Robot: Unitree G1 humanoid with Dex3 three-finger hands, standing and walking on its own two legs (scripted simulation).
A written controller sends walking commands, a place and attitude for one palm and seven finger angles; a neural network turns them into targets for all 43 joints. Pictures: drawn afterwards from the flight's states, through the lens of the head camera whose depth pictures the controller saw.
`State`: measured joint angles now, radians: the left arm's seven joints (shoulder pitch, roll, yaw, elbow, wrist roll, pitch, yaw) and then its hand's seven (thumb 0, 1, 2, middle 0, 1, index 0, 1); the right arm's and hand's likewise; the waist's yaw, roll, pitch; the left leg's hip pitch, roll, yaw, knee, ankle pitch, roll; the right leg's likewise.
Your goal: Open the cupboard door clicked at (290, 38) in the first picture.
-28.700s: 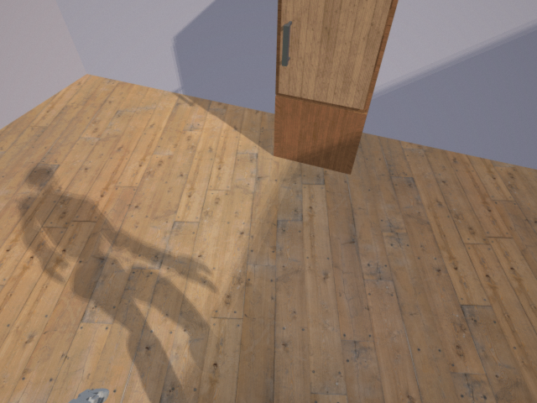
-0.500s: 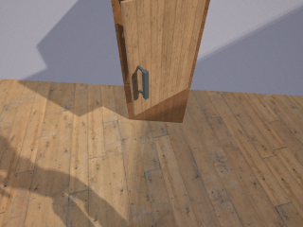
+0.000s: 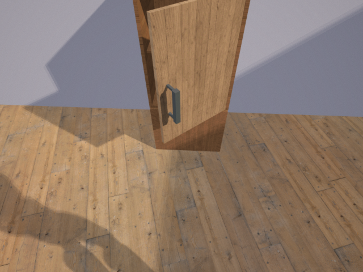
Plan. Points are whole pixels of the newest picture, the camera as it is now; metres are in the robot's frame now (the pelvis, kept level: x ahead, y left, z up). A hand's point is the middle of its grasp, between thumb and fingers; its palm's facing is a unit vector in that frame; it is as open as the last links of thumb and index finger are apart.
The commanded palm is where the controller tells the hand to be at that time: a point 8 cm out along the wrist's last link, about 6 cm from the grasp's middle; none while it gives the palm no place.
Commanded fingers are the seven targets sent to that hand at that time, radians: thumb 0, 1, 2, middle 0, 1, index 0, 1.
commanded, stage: let the arm hang, fingers relaxed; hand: left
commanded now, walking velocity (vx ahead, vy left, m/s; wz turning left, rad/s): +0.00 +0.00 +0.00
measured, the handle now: (173, 104) +0.73 +0.07 -0.10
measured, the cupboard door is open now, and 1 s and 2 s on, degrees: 40 40 40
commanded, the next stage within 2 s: look to check the result in 0.02 s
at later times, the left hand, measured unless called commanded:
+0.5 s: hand out of the picture +0.09 +0.23 -0.16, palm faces -0.01 -0.95 -0.32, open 7.4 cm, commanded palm none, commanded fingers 0.00 0.90 0.90 -0.20 -0.30 -0.20 -0.30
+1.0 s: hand out of the picture +0.10 +0.21 -0.17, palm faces -0.09 -0.95 -0.30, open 7.4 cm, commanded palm none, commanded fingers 0.00 0.90 0.90 -0.20 -0.30 -0.20 -0.30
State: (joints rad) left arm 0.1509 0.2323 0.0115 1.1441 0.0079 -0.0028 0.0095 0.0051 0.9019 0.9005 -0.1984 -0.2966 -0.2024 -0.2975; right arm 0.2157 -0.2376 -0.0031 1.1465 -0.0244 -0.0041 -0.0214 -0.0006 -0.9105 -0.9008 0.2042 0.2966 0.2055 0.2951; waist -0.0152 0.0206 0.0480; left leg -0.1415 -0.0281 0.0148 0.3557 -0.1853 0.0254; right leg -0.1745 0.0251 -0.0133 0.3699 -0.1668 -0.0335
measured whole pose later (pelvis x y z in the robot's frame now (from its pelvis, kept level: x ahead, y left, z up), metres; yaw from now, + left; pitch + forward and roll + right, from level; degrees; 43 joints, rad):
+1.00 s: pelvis +0.02 -0.01 -0.01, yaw -6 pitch -1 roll +1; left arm 0.15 0.27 0.03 1.06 0.01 0.04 0.01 0.01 0.90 0.90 -0.20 -0.30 -0.20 -0.30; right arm 0.14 -0.26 -0.02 1.05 -0.02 0.02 -0.03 0.00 -0.91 -0.90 0.20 0.30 0.21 0.30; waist 0.00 0.00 0.07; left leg -0.14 0.01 0.10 0.43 -0.27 0.01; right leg -0.22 0.07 0.07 0.47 -0.23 -0.05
